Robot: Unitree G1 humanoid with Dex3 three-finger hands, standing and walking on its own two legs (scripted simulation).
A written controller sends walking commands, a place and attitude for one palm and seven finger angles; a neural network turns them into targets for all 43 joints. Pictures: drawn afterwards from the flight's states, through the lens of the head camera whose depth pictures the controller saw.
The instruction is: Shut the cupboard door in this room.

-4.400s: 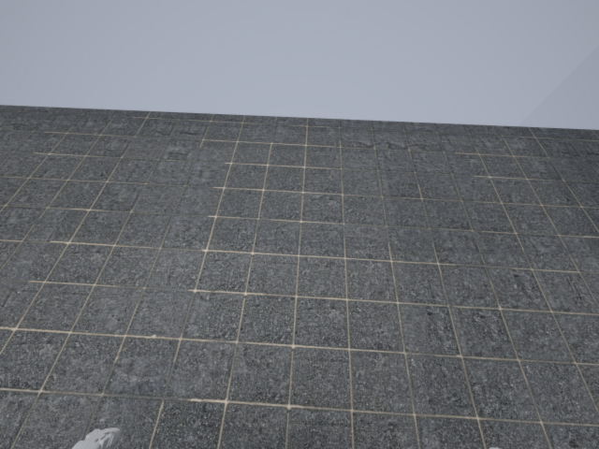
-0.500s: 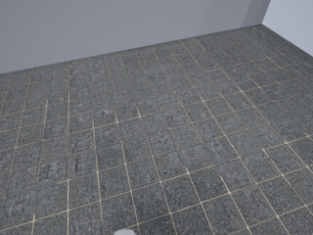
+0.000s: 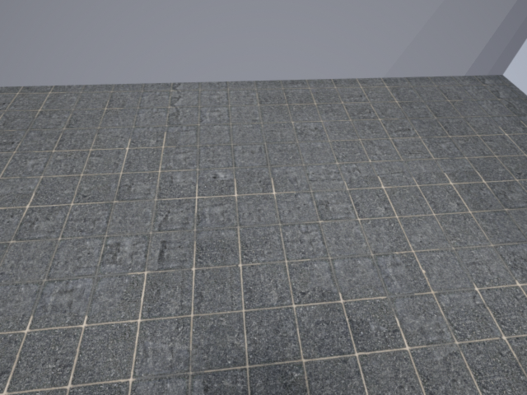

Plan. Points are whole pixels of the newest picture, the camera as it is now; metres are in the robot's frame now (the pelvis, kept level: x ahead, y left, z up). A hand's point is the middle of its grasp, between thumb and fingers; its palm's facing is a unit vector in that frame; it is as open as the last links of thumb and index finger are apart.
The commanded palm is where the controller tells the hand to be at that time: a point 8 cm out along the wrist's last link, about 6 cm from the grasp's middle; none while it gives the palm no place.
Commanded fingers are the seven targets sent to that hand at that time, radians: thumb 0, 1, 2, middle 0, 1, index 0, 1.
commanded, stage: turn or walk to find it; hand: left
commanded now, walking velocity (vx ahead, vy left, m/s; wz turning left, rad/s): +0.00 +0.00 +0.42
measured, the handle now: out of the picture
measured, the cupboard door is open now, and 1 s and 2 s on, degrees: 80 80 80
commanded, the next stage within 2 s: none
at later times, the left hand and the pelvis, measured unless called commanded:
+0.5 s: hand out of the picture -0.01 +0.16 -0.16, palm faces +0.25 -0.93 -0.25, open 7.4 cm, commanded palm none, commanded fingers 0.00 0.90 0.90 -0.20 -0.30 -0.20 -0.30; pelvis -0.04 -0.04 +0.00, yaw +14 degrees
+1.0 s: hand out of the picture -0.08 +0.22 -0.16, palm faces +0.44 -0.86 -0.27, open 7.4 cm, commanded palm none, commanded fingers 0.00 0.90 0.90 -0.20 -0.30 -0.20 -0.30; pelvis -0.07 -0.01 +0.00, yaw +25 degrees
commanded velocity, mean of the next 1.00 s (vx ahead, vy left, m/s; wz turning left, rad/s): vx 0.00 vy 0.00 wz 0.42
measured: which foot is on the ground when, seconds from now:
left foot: down 0.00-0.18, up 0.20-0.60, down 0.62-1.00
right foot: up 0.00-0.16, down 0.18-0.62, up 0.64-1.00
